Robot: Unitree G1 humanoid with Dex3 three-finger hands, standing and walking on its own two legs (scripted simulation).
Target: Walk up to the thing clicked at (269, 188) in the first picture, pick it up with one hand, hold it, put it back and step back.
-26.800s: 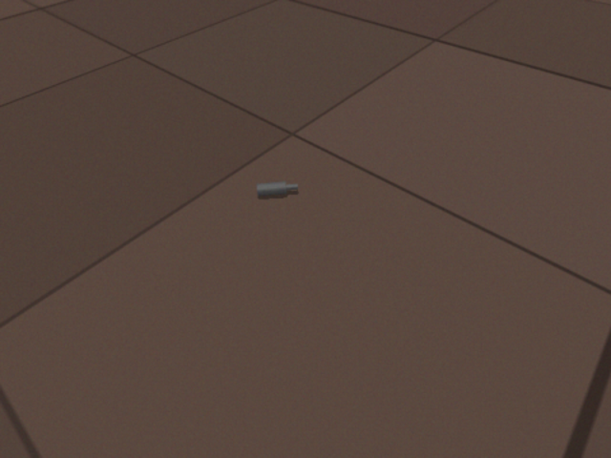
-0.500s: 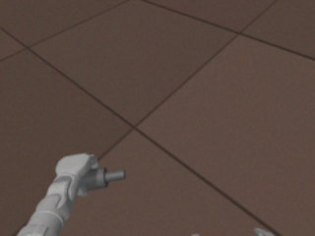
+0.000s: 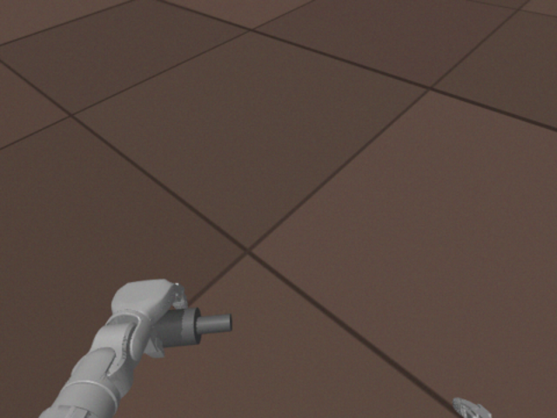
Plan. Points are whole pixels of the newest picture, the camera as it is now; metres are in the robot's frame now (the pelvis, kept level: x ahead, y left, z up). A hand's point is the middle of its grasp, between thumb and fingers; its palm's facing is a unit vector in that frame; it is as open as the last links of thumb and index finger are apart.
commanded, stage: hold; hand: left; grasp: from above
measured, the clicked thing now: (173, 328) +0.31 +0.20 -0.09
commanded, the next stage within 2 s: crouch in 1.44 s
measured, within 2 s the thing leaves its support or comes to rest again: neither
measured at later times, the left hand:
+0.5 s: hand (151, 344) +0.27 +0.21 -0.04, palm faces -0.47 -0.04 -0.88, open 8.8 cm
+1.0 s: hand (150, 340) +0.27 +0.21 -0.02, palm faces -0.47 -0.05 -0.88, open 8.7 cm
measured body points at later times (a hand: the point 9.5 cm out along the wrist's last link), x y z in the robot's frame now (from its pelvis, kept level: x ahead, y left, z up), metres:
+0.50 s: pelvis -0.02 -0.01 +0.01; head -0.01 -0.03 +0.46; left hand +0.29 +0.21 +0.01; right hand +0.12 -0.26 -0.11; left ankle +0.00 +0.10 -0.72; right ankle +0.00 -0.13 -0.72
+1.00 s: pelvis -0.02 -0.01 +0.01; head -0.01 -0.03 +0.46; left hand +0.29 +0.21 +0.03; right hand +0.14 -0.26 -0.10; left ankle +0.00 +0.10 -0.72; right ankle +0.00 -0.13 -0.72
